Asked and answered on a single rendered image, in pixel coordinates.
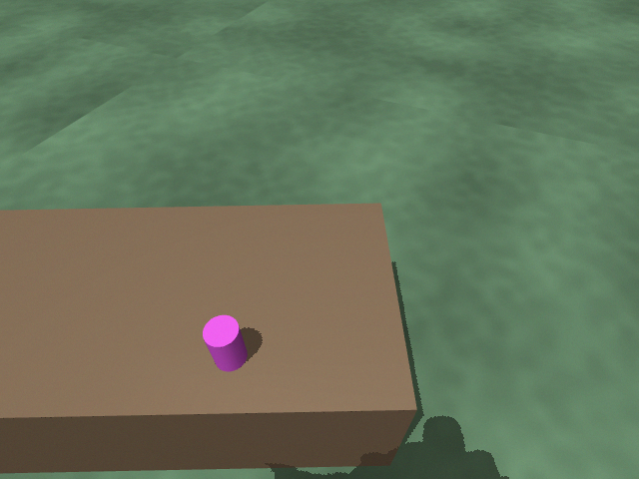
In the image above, can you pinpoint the can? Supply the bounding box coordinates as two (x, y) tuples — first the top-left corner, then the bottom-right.
(203, 315), (248, 371)

